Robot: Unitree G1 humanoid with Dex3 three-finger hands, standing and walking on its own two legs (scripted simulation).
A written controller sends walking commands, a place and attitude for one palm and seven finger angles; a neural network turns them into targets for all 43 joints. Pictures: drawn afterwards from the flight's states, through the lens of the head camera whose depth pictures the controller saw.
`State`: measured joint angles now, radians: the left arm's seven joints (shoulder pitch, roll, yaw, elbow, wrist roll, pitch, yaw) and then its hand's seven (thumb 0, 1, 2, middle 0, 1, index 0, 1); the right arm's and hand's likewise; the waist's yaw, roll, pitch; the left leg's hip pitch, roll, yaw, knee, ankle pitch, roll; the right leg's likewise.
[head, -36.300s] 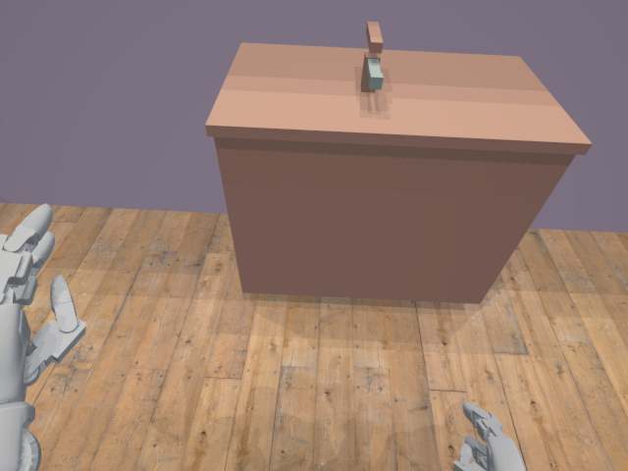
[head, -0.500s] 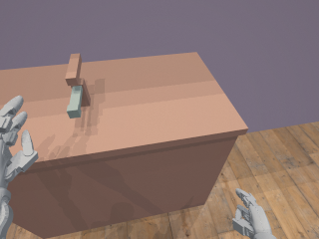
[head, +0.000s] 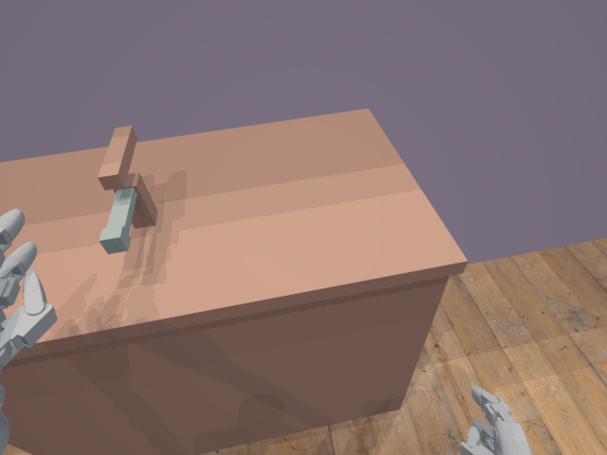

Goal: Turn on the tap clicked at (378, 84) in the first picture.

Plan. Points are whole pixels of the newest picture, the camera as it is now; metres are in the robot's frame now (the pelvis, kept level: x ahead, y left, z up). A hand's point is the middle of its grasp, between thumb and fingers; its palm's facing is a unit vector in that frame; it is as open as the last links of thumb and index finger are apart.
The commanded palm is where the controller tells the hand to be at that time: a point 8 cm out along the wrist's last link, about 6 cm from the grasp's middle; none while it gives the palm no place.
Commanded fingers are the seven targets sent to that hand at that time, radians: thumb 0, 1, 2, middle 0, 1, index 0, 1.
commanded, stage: turn the palm inward beside the body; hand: left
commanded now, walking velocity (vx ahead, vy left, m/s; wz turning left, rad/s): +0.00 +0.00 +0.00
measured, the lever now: (115, 239) +0.35 +0.31 +0.12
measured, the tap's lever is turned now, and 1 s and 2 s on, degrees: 0 0 0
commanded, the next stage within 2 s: reach beside the lever's end, fingers flat in 1.30 s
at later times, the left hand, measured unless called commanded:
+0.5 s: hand (35, 350) +0.17 +0.27 +0.16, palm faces +0.44 -0.88 -0.17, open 7.4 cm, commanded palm +0.11 +0.31 +0.18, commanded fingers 0.00 0.90 0.90 -0.20 -0.30 -0.20 -0.30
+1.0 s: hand (44, 359) +0.16 +0.25 +0.17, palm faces +0.47 -0.87 -0.13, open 7.4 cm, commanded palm +0.10 +0.29 +0.18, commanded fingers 0.00 0.90 0.90 -0.20 -0.30 -0.20 -0.30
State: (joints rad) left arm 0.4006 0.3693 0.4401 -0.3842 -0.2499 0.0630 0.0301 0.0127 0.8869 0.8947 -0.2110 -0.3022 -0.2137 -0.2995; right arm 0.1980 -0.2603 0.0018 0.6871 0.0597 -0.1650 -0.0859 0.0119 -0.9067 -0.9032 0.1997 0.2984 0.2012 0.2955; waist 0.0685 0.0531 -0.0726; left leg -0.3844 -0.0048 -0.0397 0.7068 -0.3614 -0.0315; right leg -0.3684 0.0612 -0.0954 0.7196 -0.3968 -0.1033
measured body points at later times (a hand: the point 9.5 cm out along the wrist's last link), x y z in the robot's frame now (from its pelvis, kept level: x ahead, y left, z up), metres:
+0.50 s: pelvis -0.02 +0.03 +0.01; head -0.04 +0.01 +0.46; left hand +0.14 +0.32 +0.18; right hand +0.20 -0.17 -0.06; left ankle +0.00 +0.15 -0.71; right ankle -0.01 -0.04 -0.71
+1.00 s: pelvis -0.02 +0.02 +0.01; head -0.05 -0.01 +0.45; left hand +0.13 +0.30 +0.18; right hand +0.19 -0.18 -0.06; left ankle +0.00 +0.15 -0.71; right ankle -0.01 -0.04 -0.71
